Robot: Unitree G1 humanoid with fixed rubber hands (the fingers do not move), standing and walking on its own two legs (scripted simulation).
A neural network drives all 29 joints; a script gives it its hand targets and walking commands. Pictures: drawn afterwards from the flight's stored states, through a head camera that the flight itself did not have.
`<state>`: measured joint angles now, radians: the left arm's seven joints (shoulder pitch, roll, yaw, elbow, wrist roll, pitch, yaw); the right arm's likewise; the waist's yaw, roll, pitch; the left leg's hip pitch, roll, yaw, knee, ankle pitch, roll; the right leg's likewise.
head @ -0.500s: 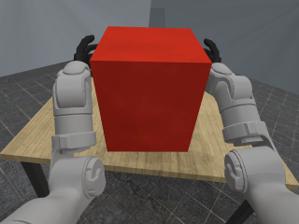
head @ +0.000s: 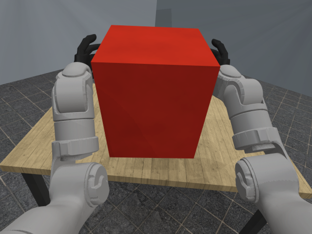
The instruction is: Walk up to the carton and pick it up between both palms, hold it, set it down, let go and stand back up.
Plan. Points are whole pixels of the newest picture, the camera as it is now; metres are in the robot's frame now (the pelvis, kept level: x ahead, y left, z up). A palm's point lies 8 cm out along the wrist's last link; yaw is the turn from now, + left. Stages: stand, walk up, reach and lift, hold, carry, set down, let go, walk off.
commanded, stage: hold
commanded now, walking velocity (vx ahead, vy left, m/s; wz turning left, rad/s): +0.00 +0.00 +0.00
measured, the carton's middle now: (153, 93) +0.36 +0.01 +0.25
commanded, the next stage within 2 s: none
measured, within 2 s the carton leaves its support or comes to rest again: neither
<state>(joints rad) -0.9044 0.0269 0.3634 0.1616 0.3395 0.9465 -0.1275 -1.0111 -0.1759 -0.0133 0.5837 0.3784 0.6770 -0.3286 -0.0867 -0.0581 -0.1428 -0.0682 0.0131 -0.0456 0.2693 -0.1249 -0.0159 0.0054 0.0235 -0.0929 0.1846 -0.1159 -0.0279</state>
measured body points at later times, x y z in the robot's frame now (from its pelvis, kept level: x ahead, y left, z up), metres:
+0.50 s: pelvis +0.00 +0.00 +0.00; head -0.08 +0.04 +0.44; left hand +0.37 +0.16 +0.30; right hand +0.38 -0.15 +0.32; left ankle +0.02 +0.13 -0.75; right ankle +0.00 -0.10 -0.75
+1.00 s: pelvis -0.01 +0.00 +0.00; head -0.09 +0.04 +0.44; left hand +0.37 +0.16 +0.30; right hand +0.37 -0.15 +0.32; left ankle +0.02 +0.13 -0.75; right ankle +0.00 -0.10 -0.75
